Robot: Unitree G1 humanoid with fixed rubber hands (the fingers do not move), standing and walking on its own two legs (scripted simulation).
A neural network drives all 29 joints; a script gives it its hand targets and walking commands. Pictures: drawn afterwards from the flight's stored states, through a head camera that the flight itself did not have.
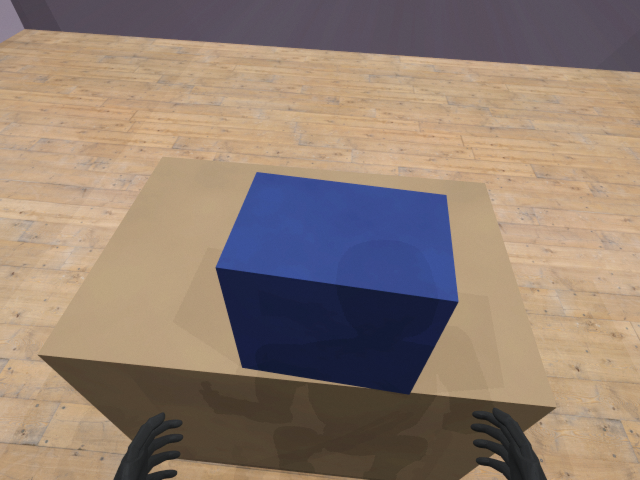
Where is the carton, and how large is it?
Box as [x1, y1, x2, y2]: [215, 172, 458, 394]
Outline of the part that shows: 256,172 215,267 242,367 409,394 458,301 446,195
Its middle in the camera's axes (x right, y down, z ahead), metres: +0.02 +0.08 +0.59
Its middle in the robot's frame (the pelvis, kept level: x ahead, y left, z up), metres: +0.40 +0.00 -0.01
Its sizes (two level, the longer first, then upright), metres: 0.277 0.183 0.267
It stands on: a pedestal, 0.63 m high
